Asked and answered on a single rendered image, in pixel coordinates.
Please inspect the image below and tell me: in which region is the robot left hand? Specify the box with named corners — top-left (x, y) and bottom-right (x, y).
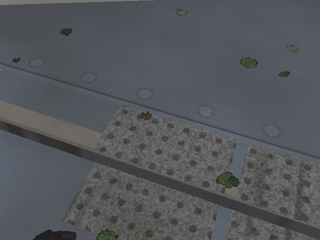
top-left (33, 229), bottom-right (77, 240)

